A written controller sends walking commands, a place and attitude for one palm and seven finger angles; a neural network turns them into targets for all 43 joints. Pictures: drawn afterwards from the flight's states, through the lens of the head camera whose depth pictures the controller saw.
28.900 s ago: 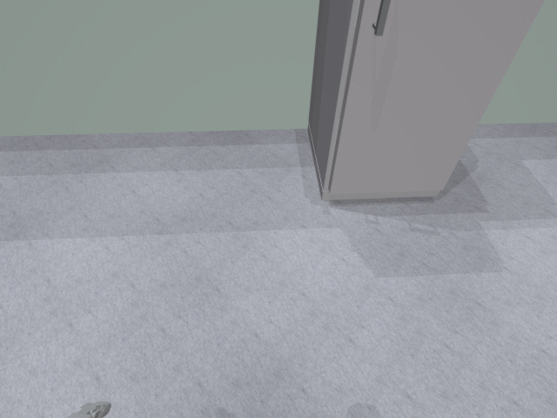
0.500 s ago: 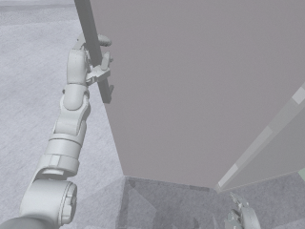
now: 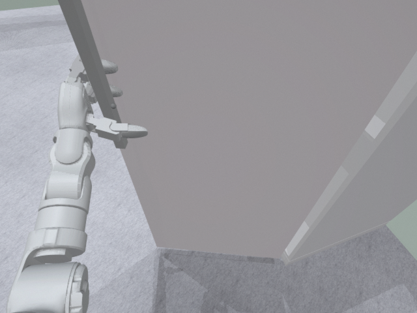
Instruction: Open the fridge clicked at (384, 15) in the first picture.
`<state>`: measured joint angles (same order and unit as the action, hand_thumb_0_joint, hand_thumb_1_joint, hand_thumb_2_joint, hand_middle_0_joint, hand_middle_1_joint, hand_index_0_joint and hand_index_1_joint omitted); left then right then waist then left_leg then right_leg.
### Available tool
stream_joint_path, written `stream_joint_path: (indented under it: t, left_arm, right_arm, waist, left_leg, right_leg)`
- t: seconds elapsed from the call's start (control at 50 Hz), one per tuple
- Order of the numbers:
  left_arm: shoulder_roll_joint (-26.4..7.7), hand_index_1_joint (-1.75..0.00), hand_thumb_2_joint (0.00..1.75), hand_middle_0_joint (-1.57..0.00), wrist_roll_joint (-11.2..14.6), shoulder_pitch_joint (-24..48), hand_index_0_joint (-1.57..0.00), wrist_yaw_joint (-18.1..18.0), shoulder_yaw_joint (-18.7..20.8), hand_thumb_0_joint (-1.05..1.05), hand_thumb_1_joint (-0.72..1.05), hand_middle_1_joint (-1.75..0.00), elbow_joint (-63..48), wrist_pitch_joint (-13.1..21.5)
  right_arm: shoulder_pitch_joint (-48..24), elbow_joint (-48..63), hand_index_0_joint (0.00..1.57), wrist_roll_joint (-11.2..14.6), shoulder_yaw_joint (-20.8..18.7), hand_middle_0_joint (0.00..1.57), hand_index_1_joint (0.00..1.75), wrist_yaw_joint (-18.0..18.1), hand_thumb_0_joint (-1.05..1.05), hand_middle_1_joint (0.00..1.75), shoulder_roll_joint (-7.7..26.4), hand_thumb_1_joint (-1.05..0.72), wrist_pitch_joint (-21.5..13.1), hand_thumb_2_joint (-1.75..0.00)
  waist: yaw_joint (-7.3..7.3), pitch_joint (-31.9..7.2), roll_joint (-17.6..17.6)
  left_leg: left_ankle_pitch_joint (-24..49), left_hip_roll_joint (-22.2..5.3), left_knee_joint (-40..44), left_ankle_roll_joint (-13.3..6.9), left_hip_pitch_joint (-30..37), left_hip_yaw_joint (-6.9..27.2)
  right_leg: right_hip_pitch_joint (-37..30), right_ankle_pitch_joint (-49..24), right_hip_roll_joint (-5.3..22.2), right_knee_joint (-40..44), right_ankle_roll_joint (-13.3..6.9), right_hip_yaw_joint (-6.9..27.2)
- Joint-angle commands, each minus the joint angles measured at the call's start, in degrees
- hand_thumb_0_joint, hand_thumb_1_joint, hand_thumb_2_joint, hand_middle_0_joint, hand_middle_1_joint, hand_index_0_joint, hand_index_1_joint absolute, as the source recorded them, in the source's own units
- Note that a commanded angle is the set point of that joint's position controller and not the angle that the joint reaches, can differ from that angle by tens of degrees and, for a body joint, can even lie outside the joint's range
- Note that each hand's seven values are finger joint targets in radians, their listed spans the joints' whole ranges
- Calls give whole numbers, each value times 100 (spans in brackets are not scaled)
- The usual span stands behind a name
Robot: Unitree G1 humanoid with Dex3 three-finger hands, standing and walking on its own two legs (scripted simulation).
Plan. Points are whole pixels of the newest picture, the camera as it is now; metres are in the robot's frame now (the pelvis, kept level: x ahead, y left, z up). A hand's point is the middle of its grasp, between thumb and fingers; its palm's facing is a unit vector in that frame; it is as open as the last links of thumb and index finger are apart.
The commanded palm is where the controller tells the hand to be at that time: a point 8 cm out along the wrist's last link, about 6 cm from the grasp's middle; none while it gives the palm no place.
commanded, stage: loosen the grip on the handle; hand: left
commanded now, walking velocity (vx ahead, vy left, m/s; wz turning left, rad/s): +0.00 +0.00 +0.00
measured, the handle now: (104, 77) +0.47 +0.19 +0.22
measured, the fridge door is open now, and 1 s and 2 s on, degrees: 65 66 66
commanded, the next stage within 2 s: slip the hand off the handle in 0.18 s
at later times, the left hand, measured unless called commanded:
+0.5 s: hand (87, 107) +0.40 +0.21 +0.21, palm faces +0.23 -0.96 -0.16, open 14.7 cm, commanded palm +0.37 +0.26 +0.20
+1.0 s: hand (59, 111) +0.39 +0.25 +0.21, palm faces +0.20 -0.97 -0.16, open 14.7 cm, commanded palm +0.34 +0.29 +0.20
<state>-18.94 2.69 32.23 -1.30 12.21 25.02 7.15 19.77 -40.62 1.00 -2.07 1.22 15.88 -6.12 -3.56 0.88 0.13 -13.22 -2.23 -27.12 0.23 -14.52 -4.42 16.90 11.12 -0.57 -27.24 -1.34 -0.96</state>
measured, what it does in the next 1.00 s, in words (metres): stands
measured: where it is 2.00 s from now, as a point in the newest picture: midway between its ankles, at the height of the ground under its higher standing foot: outside the picture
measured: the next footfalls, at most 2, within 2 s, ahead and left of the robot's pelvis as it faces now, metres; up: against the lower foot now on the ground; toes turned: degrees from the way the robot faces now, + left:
none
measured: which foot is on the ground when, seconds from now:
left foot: down 0.00-1.00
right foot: down 0.00-1.00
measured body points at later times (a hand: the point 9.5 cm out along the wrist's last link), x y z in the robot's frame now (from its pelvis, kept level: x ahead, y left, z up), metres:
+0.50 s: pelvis +0.01 +0.00 +0.00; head +0.02 -0.02 +0.45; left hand +0.38 +0.26 +0.22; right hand +0.17 -0.24 -0.10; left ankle +0.01 +0.12 -0.74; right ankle +0.04 -0.10 -0.74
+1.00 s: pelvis +0.01 +0.01 +0.00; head +0.02 +0.01 +0.45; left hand +0.38 +0.30 +0.21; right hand +0.11 -0.25 -0.11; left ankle +0.01 +0.12 -0.74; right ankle +0.04 -0.10 -0.74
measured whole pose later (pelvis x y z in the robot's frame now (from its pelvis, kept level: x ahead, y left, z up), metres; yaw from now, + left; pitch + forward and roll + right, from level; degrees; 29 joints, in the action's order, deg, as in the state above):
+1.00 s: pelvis +0.01 +0.01 +0.00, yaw +1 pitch +0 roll +0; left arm -24.0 7.8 26.6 8.1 19.1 23.5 9.0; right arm 17.5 -41.8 2.0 -0.2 4.5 14.4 -6.3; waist -1.4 -0.1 -1.3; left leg -15.3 -1.5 -29.0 -0.5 -13.9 -3.7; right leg 15.4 12.7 0.2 -27.7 -0.4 -1.5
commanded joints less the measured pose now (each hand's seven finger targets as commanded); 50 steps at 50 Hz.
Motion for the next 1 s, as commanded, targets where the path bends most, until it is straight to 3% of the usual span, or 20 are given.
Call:
stream_joint_path:
  t: [0.0, 0.02, 0.08, 0.1, 0.12, 0.18, 0.24, 0.3, 0.36, 0.38, 0.44, 0.48, 0.56, 0.62, 0.72, 0.76, 0.82, 0.84, 0.9, 0.98]
  left_arm:
    - [-1455, -122, 20, -30, -103, 3004, -30, -237, 387, 0, -55, -122, -1494, 265]
    - [-1172, -120, 20, -29, -66, 2893, -29, -259, 224, 0, -55, -120, -1492, 280]
    - [-1365, -115, 20, -25, -17, 2515, -25, -254, 446, 0, -55, -115, -1775, 415]
    - [-1313, -115, 20, -25, 9, 2430, -25, -229, 431, 0, -55, -115, -1778, 443]
    - [-1146, -115, 20, -25, 65, 2288, -25, -183, 338, 0, -55, -115, -1863, 458]
    - [-1142, -115, 20, -25, 125, 2044, -25, -114, 378, 0, -55, -115, -1972, 453]
    - [-873, -115, 20, -25, 142, 1842, -25, -67, 162, 0, -55, -115, -1739, 222]
    - [-1338, -115, 20, -25, 214, 2047, -25, -42, 573, 0, -55, -115, -1660, 174]
    - [-1332, -115, 20, -25, 232, 2065, -25, 58, 571, 0, -55, -115, -1516, 200]
    - [-1439, -115, 20, -25, 205, 2118, -25, 88, 618, 0, -55, -115, -1580, 233]
    - [-1175, -115, 20, -25, 230, 2108, -25, 257, 341, 0, -55, -115, -1587, 266]
    - [-1341, -115, 20, -25, 279, 2005, -25, 360, 496, 0, -55, -115, -1396, 244]
    - [-1287, -115, 20, -25, 359, 2376, -25, 556, 348, 0, -55, -115, -1272, 249]
    - [-1491, -115, 20, -25, 372, 2456, -25, 587, 520, 0, -55, -115, -1313, 360]
    - [-1706, -115, 20, -25, 383, 2548, -25, 654, 675, 0, -55, -115, -1026, 484]
    - [-1967, -115, 20, -25, 371, 2429, -25, 688, 895, 0, -55, -115, -968, 524]
    - [-1932, -115, 20, -25, 400, 2452, -25, 761, 862, 0, -55, -115, -993, 591]
    - [-2156, -115, 20, -25, 429, 2246, -25, 777, 1120, 0, -55, -115, -851, 596]
    - [-1669, -115, 20, -25, 532, 1576, -25, 913, 829, 0, -55, -115, -1374, 609]
    - [-1923, -115, 20, -25, 669, 709, -25, 948, 1276, 0, -55, -115, -1845, 455]
  right_arm:
    - [-562, 642, 20, -17, -191, 20, 30, 146, 0, 30, 688, -90, -221, -90]
    - [-548, 614, 20, -16, -193, 20, 30, 144, 0, 30, 645, -90, -228, -90]
    - [-600, 579, 20, -47, -191, 20, 30, 175, 0, 30, 648, -90, -209, -90]
    - [-596, 564, 20, -33, -194, 20, 30, 167, 0, 30, 629, -90, -201, -90]
    - [-643, 576, 20, -28, -177, 20, 30, 167, 0, 30, 589, -90, -200, -90]
    - [-749, 588, 20, -19, -158, 20, 30, 183, 0, 30, 583, -90, -178, -90]
    - [-850, 600, 20, 28, -109, 20, 30, 189, 0, 30, 554, -90, -144, -90]
    - [-922, 592, 20, 11, -71, 20, 30, 263, 0, 30, 586, -90, -91, -90]
    - [-985, 610, 20, 20, -31, 20, 30, 297, 0, 30, 540, -90, -72, -90]
    - [-1018, 626, 20, 19, -22, 20, 30, 316, 0, 30, 544, -90, -58, -90]
    - [-965, 672, 20, 47, -14, 20, 30, 307, 0, 30, 512, -90, -100, -90]
    - [-957, 654, 20, 63, -19, 20, 30, 338, 0, 30, 558, -90, -98, -90]
    - [-913, 623, 20, 108, 7, 20, 30, 378, 0, 30, 562, -90, -134, -90]
    - [-852, 604, 20, 105, -12, 20, 30, 392, 0, 30, 578, -90, -186, -90]
    - [-763, 547, 20, 98, 2, 20, 30, 423, 0, 30, 608, -90, -223, -90]
    - [-722, 545, 20, 95, -10, 20, 30, 437, 0, 30, 637, -90, -226, -90]
    - [-646, 545, 20, 89, -16, 20, 30, 438, 0, 30, 629, -90, -265, -90]
    - [-609, 526, 20, 88, -33, 20, 30, 448, 0, 30, 667, -90, -262, -90]
    - [-713, 719, 20, 123, -49, 20, 30, 390, 0, 30, 604, -90, -315, -90]
    - [-819, 813, 20, 127, -57, 20, 30, 376, 0, 30, 658, -90, -328, -90]
  waist:
    - [96, -1663, -164]
    - [96, -1723, -120]
    - [267, -2153, -179]
    - [249, -2182, -126]
    - [278, -2163, -50]
    - [323, -2083, -14]
    - [249, -1637, 94]
    - [279, -1659, 212]
    - [266, -1595, 307]
    - [297, -1619, 30]
    - [261, -1713, -78]
    - [248, -1584, 27]
    - [169, -1464, -8]
    - [219, -1664, -154]
    - [217, -1600, -179]
    - [270, -1693, -272]
    - [261, -1769, -321]
    - [303, -1730, -137]
    - [435, -1961, -409]
    - [590, -1806, -175]
  left_leg:
    - [781, 190, 363, -236, 422, 145]
    - [849, 190, 340, -236, 487, 141]
    - [1317, 218, 313, -235, 677, 144]
    - [1436, 209, 301, -231, 683, 127]
    - [1497, 209, 285, -231, 683, 129]
    - [1554, 229, 282, -232, 710, 109]
    - [1217, 214, 294, -218, 591, 121]
    - [1002, 234, 303, -233, 496, 133]
    - [871, 235, 254, -235, 423, 138]
    - [914, 252, 252, -233, 495, 131]
    - [1040, 236, 182, -212, 587, 175]
    - [1035, 240, 169, -221, 581, 182]
    - [745, 234, 167, -193, 470, 257]
    - [878, 227, 143, -183, 542, 294]
    - [773, 206, 174, -166, 408, 332]
    - [840, 195, 182, -148, 386, 336]
    - [959, 173, 180, -138, 457, 356]
    - [969, 164, 179, -144, 384, 355]
    - [1288, 152, 172, -106, 580, 339]
    - [1415, 131, 167, -90, 473, 337]
  right_leg:
    - [-823, -566, -23, 535, 2, 115]
    - [-871, -672, -20, 522, -7, 108]
    - [-1273, -1331, -10, 381, -27, 100]
    - [-1336, -1566, 13, 353, -6, 106]
    - [-1379, -1704, 16, 319, 2, 109]
    - [-1396, -1855, 17, 296, 18, 77]
    - [-1070, -1483, 32, 392, 53, 37]
    - [-1129, -1250, 67, 435, 75, 97]
    - [-1060, -1118, 74, 418, 92, 103]
    - [-1051, -1150, 67, 388, 69, 113]
    - [-969, -1229, 48, 321, 40, 70]
    - [-908, -1242, 35, 328, 49, 58]
    - [-703, -799, 39, 375, 41, 39]
    - [-756, -862, 27, 321, 13, 31]
    - [-699, -685, 14, 315, 9, 15]
    - [-783, -732, 5, 272, -9, 8]
    - [-781, -819, -18, 253, -16, -6]
    - [-838, -860, -22, 238, -14, -11]
    - [-986, -1108, -25, 135, -38, -42]
    - [-1136, -1284, -33, 59, -31, -71]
